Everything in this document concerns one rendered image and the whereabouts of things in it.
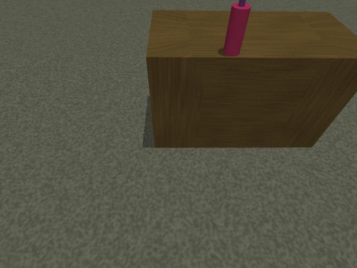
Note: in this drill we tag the bottle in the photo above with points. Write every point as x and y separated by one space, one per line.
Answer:
236 27

